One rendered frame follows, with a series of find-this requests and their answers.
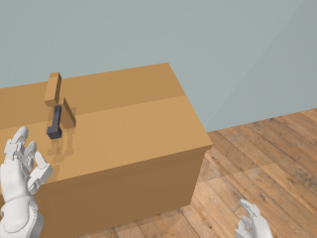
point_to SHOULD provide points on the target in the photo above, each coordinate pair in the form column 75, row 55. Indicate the robot left forearm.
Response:
column 21, row 218

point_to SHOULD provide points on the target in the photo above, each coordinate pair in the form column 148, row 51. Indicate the left robot hand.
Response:
column 15, row 177

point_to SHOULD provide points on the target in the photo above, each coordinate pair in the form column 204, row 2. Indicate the tap lever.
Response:
column 54, row 131

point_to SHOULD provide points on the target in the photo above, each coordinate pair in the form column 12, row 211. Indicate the counter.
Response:
column 131, row 146

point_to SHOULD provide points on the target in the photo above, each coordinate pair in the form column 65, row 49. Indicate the right robot hand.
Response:
column 257, row 226

